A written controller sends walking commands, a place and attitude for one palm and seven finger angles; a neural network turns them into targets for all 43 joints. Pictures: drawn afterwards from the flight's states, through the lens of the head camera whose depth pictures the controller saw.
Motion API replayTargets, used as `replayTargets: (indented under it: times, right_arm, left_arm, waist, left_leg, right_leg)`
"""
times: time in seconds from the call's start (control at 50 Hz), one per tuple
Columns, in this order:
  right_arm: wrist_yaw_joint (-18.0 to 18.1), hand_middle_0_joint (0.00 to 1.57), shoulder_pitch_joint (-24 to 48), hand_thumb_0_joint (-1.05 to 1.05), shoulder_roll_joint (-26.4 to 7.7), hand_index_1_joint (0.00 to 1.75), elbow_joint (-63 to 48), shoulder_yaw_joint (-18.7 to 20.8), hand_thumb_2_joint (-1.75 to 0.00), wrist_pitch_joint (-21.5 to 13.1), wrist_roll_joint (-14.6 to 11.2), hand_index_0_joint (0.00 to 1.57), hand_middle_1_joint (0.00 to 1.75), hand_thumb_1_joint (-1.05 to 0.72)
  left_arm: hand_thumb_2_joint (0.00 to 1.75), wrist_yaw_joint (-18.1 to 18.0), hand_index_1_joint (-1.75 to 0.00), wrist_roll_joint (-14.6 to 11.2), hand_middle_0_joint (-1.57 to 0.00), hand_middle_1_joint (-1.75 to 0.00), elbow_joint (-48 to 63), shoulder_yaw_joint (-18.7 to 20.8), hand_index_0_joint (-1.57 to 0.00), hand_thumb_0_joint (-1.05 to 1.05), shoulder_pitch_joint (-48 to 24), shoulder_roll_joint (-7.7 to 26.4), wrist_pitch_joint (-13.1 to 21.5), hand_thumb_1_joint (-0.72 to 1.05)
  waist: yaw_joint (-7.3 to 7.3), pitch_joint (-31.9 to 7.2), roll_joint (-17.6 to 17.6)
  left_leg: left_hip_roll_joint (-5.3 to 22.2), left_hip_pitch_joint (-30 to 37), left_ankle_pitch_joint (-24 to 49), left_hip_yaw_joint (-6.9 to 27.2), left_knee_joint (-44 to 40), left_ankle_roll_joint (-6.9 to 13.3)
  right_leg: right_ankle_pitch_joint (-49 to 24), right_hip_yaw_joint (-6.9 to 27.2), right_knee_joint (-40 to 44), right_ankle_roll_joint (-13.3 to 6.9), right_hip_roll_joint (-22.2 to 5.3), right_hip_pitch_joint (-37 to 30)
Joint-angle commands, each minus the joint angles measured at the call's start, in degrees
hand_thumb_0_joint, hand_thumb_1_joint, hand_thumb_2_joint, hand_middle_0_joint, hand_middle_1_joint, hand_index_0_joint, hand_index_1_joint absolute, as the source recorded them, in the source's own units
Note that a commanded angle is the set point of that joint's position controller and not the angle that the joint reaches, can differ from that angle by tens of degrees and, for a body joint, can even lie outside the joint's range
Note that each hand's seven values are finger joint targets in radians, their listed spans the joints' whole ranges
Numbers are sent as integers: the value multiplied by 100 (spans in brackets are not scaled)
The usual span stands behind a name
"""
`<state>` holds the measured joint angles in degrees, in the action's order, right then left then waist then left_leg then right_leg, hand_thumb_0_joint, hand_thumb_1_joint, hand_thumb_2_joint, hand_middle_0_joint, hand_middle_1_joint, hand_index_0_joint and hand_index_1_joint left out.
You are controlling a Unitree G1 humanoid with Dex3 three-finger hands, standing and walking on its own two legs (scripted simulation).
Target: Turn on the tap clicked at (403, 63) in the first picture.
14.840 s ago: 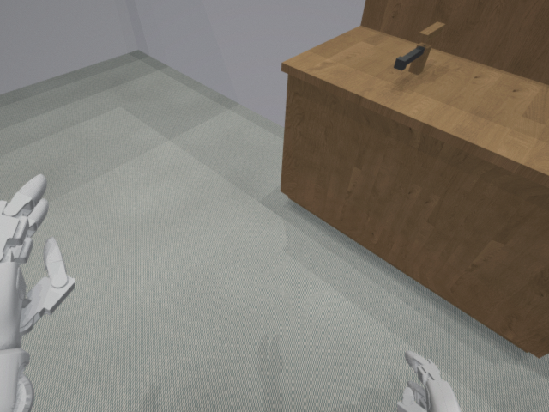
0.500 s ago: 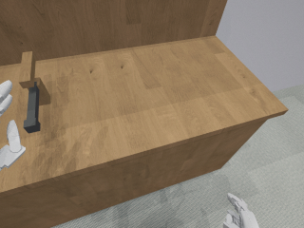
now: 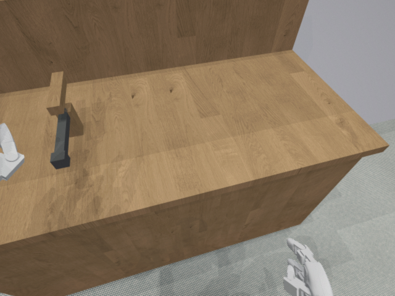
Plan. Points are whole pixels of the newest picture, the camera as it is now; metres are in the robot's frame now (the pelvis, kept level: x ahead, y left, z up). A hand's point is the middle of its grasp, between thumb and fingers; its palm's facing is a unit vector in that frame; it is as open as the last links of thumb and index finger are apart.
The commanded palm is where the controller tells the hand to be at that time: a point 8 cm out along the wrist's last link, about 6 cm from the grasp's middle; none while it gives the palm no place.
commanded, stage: come to a stop and stand still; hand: left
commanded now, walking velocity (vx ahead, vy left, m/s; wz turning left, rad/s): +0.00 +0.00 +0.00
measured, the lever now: (60, 159) +0.34 +0.34 +0.05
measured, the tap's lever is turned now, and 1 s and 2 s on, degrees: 0 0 0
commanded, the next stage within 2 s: look again from close up in 0.82 s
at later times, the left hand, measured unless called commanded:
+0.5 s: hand (10, 171) +0.24 +0.32 +0.17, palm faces +0.39 -0.86 -0.33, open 7.4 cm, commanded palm +0.18 +0.35 +0.18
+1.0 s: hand out of the picture +0.24 +0.34 +0.16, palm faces +0.39 -0.85 -0.34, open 7.4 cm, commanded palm +0.17 +0.37 +0.18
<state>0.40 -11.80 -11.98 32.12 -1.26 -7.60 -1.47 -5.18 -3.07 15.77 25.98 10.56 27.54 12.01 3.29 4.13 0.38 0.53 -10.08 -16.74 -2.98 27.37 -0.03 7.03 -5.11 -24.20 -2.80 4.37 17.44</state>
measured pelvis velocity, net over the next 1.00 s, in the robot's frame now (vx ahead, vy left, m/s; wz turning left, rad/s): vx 0.02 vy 0.09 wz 0.02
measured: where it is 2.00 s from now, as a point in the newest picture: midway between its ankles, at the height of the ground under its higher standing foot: outside the picture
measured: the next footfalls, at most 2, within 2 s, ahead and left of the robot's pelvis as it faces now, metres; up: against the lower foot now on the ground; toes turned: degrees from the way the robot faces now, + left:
none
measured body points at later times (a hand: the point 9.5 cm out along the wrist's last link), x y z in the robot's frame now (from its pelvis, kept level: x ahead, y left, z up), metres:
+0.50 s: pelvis +0.02 +0.07 +0.00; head +0.03 +0.09 +0.45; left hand +0.21 +0.36 +0.18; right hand +0.22 -0.14 -0.06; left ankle -0.02 +0.12 -0.74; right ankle +0.07 -0.04 -0.74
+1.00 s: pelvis +0.02 +0.09 +0.00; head +0.04 +0.12 +0.45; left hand +0.21 +0.38 +0.18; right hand +0.20 -0.12 -0.07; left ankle -0.02 +0.12 -0.74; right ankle +0.07 -0.04 -0.74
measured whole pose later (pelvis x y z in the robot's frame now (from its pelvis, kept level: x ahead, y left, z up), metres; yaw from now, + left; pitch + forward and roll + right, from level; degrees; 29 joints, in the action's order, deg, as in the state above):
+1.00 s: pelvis +0.02 +0.09 +0.00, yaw +1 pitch -2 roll -2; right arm 0.0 -12.3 -10.3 32.1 -1.7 -5.7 -0.6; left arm -5.6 -2.4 27.7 20.5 22.9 20.9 12.4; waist 1.2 4.9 2.0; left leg -4.6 -7.0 -18.9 -3.1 27.4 4.7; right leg 8.5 -4.0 -24.5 0.3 -0.4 13.9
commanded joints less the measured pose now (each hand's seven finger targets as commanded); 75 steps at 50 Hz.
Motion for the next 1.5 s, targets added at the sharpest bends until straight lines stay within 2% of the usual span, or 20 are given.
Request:
replayTargets:
  times: [0.0, 0.02, 0.06, 0.12, 0.14, 0.18, 0.24, 0.28, 0.34, 0.36, 0.54, 0.66, 0.78, 0.86, 0.9, 1.08, 1.26, 1.34, 1.36, 1.48]
  right_arm:
    - [-127, 20, 120, 0, -640, 30, -927, 270, -90, -331, -48, 20, 30, -90]
    - [-93, 20, 99, 0, -638, 30, -896, 281, -90, -334, -40, 20, 30, -90]
    - [-8, 20, 256, 0, -600, 30, -846, 230, -90, -299, -33, 20, 30, -90]
    - [135, 20, 343, 0, -627, 30, -822, 220, -90, -391, 45, 20, 30, -90]
    - [146, 20, 515, 0, -642, 30, -789, 176, -90, -403, 60, 20, 30, -90]
    - [162, 20, 413, 0, -628, 30, -794, 191, -90, -460, 83, 20, 30, -90]
    - [98, 20, 492, 0, -623, 30, -759, 201, -90, -571, 38, 20, 30, -90]
    - [77, 20, 344, 0, -690, 30, -743, 255, -90, -573, 72, 20, 30, -90]
    - [19, 20, 458, 0, -693, 30, -717, 265, -90, -528, 46, 20, 30, -90]
    - [21, 20, 379, 0, -702, 30, -727, 274, -90, -468, 77, 20, 30, -90]
    - [37, 20, 483, 0, -627, 30, -942, 270, -90, -240, 53, 20, 30, -90]
    - [22, 20, 439, 0, -644, 30, -916, 274, -90, -186, 114, 20, 30, -90]
    - [-20, 20, 426, 0, -659, 30, -928, 336, -90, -135, 106, 20, 30, -90]
    - [13, 20, 443, 0, -650, 30, -937, 309, -90, -84, 76, 20, 30, -90]
    - [36, 20, 388, 0, -663, 30, -953, 369, -90, -102, 59, 20, 30, -90]
    - [116, 20, 429, 0, -697, 30, -924, 379, -90, -124, 62, 20, 30, -90]
    - [164, 20, 439, 0, -673, 30, -852, 325, -90, -119, 66, 20, 30, -90]
    - [149, 20, 546, 0, -634, 30, -858, 340, -90, -135, 26, 20, 30, -90]
    - [142, 20, 494, 0, -632, 30, -838, 315, -90, -105, 65, 20, 30, -90]
    - [44, 20, 532, 0, -616, 30, -917, 371, -90, -60, 55, 20, 30, -90]
  left_arm:
    - [90, -11, -30, -78, -20, -30, 1443, -276, -20, 0, 1395, 138, 451, 90]
    - [90, -55, -30, -84, -20, -30, 1505, -145, -20, 0, 1376, 271, 448, 90]
    - [90, -167, -30, -100, -20, -30, 1647, 225, -20, 0, 1276, 560, 460, 90]
    - [90, -190, -30, -73, -20, -30, 2012, 355, -20, 0, 857, 699, 551, 90]
    - [90, -216, -30, -40, -20, -30, 2427, 556, -20, 0, 535, 977, 611, 90]
    - [90, -192, -30, 0, -20, -30, 2297, 287, -20, 0, 455, 615, 628, 90]
    - [90, -179, -30, 20, -20, -30, 2385, 169, -20, 0, 395, 497, 604, 90]
    - [90, -163, -30, 18, -20, -30, 2195, -49, -20, 0, 564, 245, 565, 90]
    - [90, -144, -30, 44, -20, -30, 2039, -84, -20, 0, 841, 153, 494, 90]
    - [90, -120, -30, 42, -20, -30, 1985, -237, -20, 0, 863, 2, 490, 90]
    - [90, -97, -30, 47, -20, -30, 2485, 68, -20, 0, 589, 323, 415, 90]
    - [90, -79, -30, 82, -20, -30, 2471, -262, -20, 0, 362, 65, 361, 90]
    - [90, -94, -30, 115, -20, -30, 2482, -186, -20, 0, 459, 126, 334, 90]
    - [90, -123, -30, 45, -20, -30, 2274, -115, -20, 0, 854, 62, 344, 90]
    - [90, -139, -30, 53, -20, -30, 2354, 8, -20, 0, 904, 184, 369, 90]
    - [90, -176, -30, 21, -20, -30, 2573, -14, -20, 0, 1001, 186, 429, 90]
    - [90, -201, -30, 60, -20, -30, 2229, -219, -20, 0, 721, 18, 405, 90]
    - [90, -204, -30, 81, -20, -30, 2399, -94, -20, 0, 378, 210, 380, 90]
    - [90, -175, -30, 41, -20, -30, 2202, -259, -20, 0, 401, 28, 364, 90]
    - [90, -134, -30, 8, -20, -30, 2350, -175, -20, 0, 432, 113, 320, 90]
  waist:
    - [8, -931, 810]
    - [-11, -893, 1306]
    - [-87, -976, 1277]
    - [-123, -871, 77]
    - [-131, -869, -436]
    - [-113, -1037, -811]
    - [-129, -1276, -570]
    - [-148, -1215, -269]
    - [-168, -1046, -288]
    - [-190, -1005, -245]
    - [-183, -926, -555]
    - [-214, -820, -683]
    - [-176, -787, -695]
    - [-209, -976, -185]
    - [-198, -986, -295]
    - [-194, -970, -534]
    - [-198, -663, -332]
    - [-184, -619, -515]
    - [-195, -595, -408]
    - [-180, -670, -518]
  left_leg:
    - [79, -997, -379, 229, -48, 236]
    - [28, -865, -394, 222, 101, 230]
    - [25, -580, -267, 254, 49, 226]
    - [104, -257, -70, 402, -381, 239]
    - [188, -164, 101, 451, -529, 249]
    - [290, -409, 384, 574, -700, 253]
    - [333, -209, 1059, 545, -564, 177]
    - [369, -283, 1461, 667, -581, 105]
    - [436, -276, 1884, 643, -637, 2]
    - [466, -385, 1998, 718, -663, -45]
    - [577, -317, 2689, 736, -769, -361]
    - [689, -25, 3246, 831, -849, -469]
    - [702, -6, 3580, 857, -749, -602]
    - [471, -468, 2773, 743, -547, -565]
    - [461, -620, 2427, 759, -568, -532]
    - [484, -580, 2237, 857, -717, -470]
    - [483, -914, 775, 898, -1074, -231]
    - [661, -796, 1064, 939, -1192, -315]
    - [687, -845, 1046, 990, -1237, -315]
    - [852, -664, 1626, 982, -1077, -320]
  right_leg:
    - [929, 1544, 919, 558, -1182, -1451]
    - [1305, 1671, 1242, 543, -1306, -1223]
    - [1633, 1557, 1314, 359, -1412, -939]
    - [1610, 1534, 1165, 214, -1227, -646]
    - [1215, 1391, 926, 197, -1086, -663]
    - [446, 1151, 452, 181, -961, -1252]
    - [-727, 981, 98, 179, -896, -1524]
    - [-1074, 875, -7, 118, -902, -1632]
    - [-1306, 711, -156, 119, -818, -1516]
    - [-1259, 648, -179, 109, -814, -1544]
    - [-974, 452, -431, 127, -680, -1432]
    - [-160, 337, -493, 148, -588, -1098]
    - [-226, 292, -351, 89, -579, -1249]
    - [-1277, 394, -237, 10, -733, -1820]
    - [-1506, 486, -275, -17, -807, -1924]
    - [-1183, 504, -326, 44, -791, -1750]
    - [-452, 609, -77, 129, -747, -1634]
    - [-472, 573, -166, 177, -619, -1559]
    - [-355, 527, -166, 189, -594, -1536]
    - [-348, 493, -232, 172, -568, -1471]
